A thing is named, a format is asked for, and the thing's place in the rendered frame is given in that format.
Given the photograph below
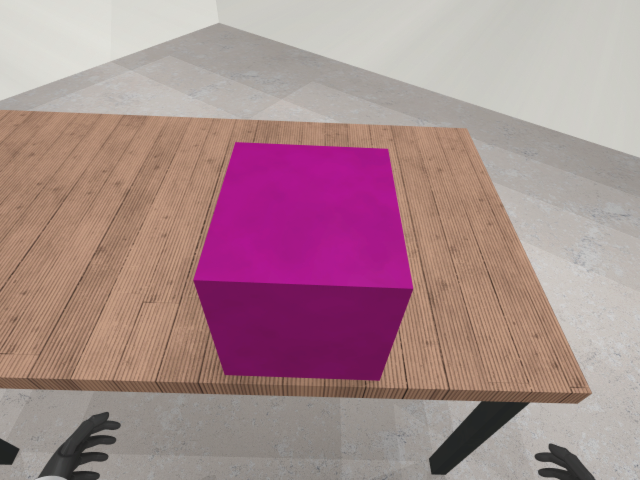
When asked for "robot left hand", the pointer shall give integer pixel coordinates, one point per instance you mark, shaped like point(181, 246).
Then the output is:
point(69, 455)

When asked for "robot right hand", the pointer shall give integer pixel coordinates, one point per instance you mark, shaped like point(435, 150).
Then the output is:
point(562, 457)

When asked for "carton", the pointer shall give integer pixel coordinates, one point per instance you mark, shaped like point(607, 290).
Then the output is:
point(304, 272)

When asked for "table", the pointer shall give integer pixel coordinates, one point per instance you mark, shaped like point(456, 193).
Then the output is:
point(103, 219)

